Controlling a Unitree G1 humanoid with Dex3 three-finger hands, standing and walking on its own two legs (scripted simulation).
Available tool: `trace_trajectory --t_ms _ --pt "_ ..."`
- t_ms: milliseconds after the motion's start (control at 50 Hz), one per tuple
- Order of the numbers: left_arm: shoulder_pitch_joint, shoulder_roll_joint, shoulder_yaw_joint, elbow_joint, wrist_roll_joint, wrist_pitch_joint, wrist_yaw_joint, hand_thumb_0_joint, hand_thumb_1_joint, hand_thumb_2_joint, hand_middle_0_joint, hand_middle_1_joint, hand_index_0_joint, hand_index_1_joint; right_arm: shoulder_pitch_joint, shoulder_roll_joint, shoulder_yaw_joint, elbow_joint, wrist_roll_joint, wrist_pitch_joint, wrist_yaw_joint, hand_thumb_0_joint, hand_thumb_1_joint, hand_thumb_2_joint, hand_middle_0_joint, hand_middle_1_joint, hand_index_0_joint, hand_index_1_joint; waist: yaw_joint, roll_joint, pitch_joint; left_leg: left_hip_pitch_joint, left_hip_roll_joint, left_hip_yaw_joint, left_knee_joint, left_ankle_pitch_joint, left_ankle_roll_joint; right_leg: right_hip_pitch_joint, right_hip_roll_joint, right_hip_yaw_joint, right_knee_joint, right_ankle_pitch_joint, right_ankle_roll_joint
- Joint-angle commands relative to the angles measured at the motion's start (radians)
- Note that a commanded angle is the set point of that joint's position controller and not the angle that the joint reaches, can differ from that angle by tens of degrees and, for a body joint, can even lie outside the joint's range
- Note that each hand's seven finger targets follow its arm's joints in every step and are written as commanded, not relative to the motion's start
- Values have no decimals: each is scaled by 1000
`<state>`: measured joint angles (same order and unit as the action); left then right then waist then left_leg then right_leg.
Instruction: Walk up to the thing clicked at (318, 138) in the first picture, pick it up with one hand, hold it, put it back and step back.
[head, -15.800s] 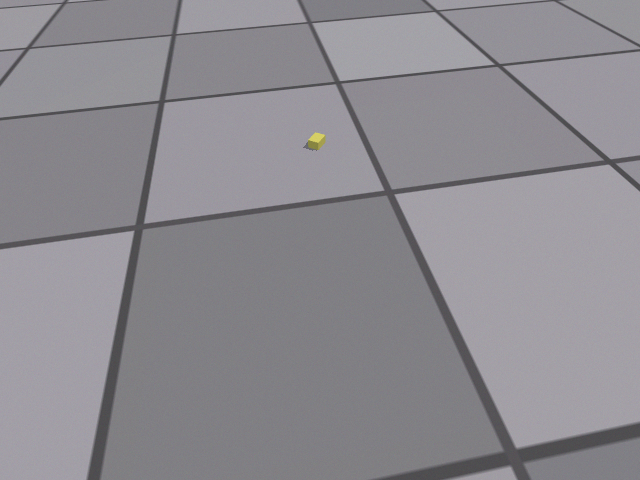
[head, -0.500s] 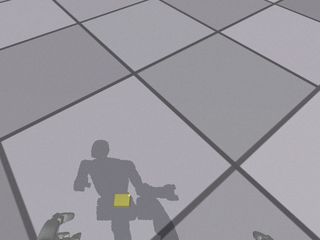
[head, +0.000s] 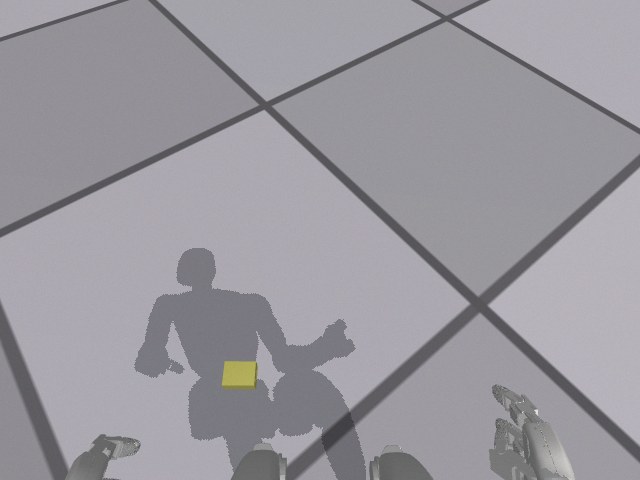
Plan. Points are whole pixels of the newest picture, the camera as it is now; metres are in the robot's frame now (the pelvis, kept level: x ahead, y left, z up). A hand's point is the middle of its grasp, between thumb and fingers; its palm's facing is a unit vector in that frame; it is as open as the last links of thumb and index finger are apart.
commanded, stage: rise first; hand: left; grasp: from above
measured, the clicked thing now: (240, 375) +0.41 +0.22 -0.66
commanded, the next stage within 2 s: none
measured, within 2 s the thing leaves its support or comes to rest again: neither
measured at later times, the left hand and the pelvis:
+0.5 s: hand (157, 452) +0.20 +0.28 -0.29, palm faces -0.42 -0.58 -0.70, open 13.3 cm; pelvis -0.05 -0.01 -0.15, yaw -1 degrees
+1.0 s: hand (187, 402) +0.30 +0.29 -0.44, palm faces -0.48 -0.18 -0.86, open 12.7 cm; pelvis -0.10 +0.00 -0.30, yaw -4 degrees
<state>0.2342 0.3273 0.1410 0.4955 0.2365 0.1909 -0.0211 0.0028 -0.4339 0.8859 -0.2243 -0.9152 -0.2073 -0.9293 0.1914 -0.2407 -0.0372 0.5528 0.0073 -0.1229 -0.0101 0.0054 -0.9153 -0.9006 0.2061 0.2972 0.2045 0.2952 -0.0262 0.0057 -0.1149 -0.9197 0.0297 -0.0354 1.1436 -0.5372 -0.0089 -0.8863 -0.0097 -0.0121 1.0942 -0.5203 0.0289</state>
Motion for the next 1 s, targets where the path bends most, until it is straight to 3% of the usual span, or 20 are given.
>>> trace_trajectory --t_ms 0,80,120,160,220,300,340,380,440,540,600,700,740,800,840,900,940,980 --pt "64 184 76 -183 25 -6 16 0 -474 877 -193 -952 -189 -955 17 -149 -61 -147 -4 -53 -11 0 -915 -904 201 300 200 300 -5 77 -271 155 -10 8 -100 355 9 69 25 -29 -59 274 -49" --pt "103 184 77 -229 39 -4 22 0 -475 865 -210 -943 -206 -946 8 -140 -59 -161 -4 -64 -6 0 -933 -909 201 300 200 300 2 75 -300 98 -18 18 -32 349 14 23 24 -23 -11 283 -48" --pt "32 193 63 -238 55 -18 28 0 -467 859 -216 -932 -211 -936 1 -146 -59 -158 -2 -72 -7 0 -927 -908 201 300 200 300 -26 53 -292 48 -18 12 -1 299 18 -20 25 -22 14 256 -46" --pt "-13 211 67 -199 85 -41 31 0 -460 847 -226 -928 -222 -931 -11 -151 -58 -150 -3 -81 -2 0 -933 -909 201 300 200 300 -23 66 -269 -18 -19 4 40 261 17 -100 23 -22 71 212 -51" --pt "-98 226 63 -116 146 -102 29 0 -454 864 -214 -924 -206 -931 -21 -167 -63 -131 -5 -94 8 0 -913 -904 201 300 200 300 -26 65 -268 -118 -20 -11 108 169 15 -229 20 -20 166 126 -55" --pt "-244 254 39 -68 248 -201 40 0 -420 854 -235 -910 -229 -916 -37 -186 -71 -102 -4 -113 18 0 -912 -904 201 300 200 300 -27 84 -367 -211 -22 -16 211 94 11 -367 20 -10 291 76 -55" --pt "-279 318 81 -37 290 -243 60 0 -412 839 -257 -911 -255 -913 -37 -194 -72 -85 -2 -117 21 0 -933 -909 201 300 200 300 -4 98 -423 -260 -27 -8 271 118 12 -399 19 -6 347 95 -55" --pt "-321 328 73 15 343 -277 82 0 -428 848 -268 -905 -263 -910 -38 -202 -73 -63 -2 -115 28 0 -951 -914 201 300 200 300 -6 85 -465 -315 -31 -7 332 136 15 -451 20 -9 405 111 -57" --pt "-409 402 109 72 403 -318 104 0 -419 852 -261 -910 -258 -913 -38 -222 -83 -35 -3 -102 35 0 -948 -914 201 300 200 300 19 125 -530 -349 -29 -15 403 156 10 -553 19 -15 493 103 -62" --pt "-604 419 76 154 494 -362 130 0 -396 830 -302 -876 -299 -881 -3 -223 -93 19 -14 -78 48 0 -962 -919 201 300 200 300 -3 79 -615 -472 -34 8 551 159 23 -616 24 -24 576 118 -57" --pt "-708 498 98 215 556 -392 145 0 -377 824 -296 -872 -297 -872 22 -235 -98 45 -24 -61 57 0 -953 -916 201 300 200 300 3 78 -672 -518 -34 10 622 151 27 -641 23 -31 631 110 -56" --pt "-853 557 105 337 641 -437 172 0 -346 817 -311 -847 -311 -848 53 -233 -93 70 -34 -28 65 0 -940 -914 200 300 200 300 -9 6 -678 -695 -43 33 715 28 47 -656 29 -33 658 15 -44" --pt "-939 602 104 339 673 -454 183 0 -324 812 -312 -834 -312 -835 57 -235 -89 77 -40 -17 67 0 -926 -910 200 300 200 300 -16 39 -686 -710 -43 39 739 -1 46 -683 30 -34 677 -18 -45" --pt "-984 602 91 406 715 -479 205 0 -321 827 -288 -824 -288 -826 60 -236 -85 91 -50 0 72 0 -908 -905 200 300 200 300 -27 61 -640 -753 -45 32 763 -68 46 -764 36 -53 714 -90 -48" --pt "-1030 640 99 435 748 -500 224 0 -291 832 -270 -803 -269 -806 59 -239 -80 98 -56 12 76 0 -874 -896 200 300 200 300 -31 82 -613 -776 -45 18 767 -117 44 -823 39 -70 746 -139 -53" --pt "-1073 655 97 468 797 -519 255 0 -271 813 -286 -771 -285 -773 70 -244 -72 111 -68 32 84 0 -879 -896 200 300 200 300 -41 116 -626 -759 -46 7 792 -96 40 -871 38 -86 790 -115 -57" --pt "-1098 632 77 505 829 -520 278 0 -273 815 -288 -757 -286 -759 80 -249 -70 125 -76 43 88 0 -886 -898 200 300 200 300 -54 150 -608 -736 -44 -2 806 -74 36 -931 36 -96 819 -88 -61" --pt "-1131 670 88 535 859 -522 305 0 -279 819 -293 -733 -286 -739 82 -254 -64 129 -82 55 94 0 -890 -899 200 300 200 300 -58 163 -602 -760 -47 -8 816 -81 35 -950 36 -104 842 -91 -64"
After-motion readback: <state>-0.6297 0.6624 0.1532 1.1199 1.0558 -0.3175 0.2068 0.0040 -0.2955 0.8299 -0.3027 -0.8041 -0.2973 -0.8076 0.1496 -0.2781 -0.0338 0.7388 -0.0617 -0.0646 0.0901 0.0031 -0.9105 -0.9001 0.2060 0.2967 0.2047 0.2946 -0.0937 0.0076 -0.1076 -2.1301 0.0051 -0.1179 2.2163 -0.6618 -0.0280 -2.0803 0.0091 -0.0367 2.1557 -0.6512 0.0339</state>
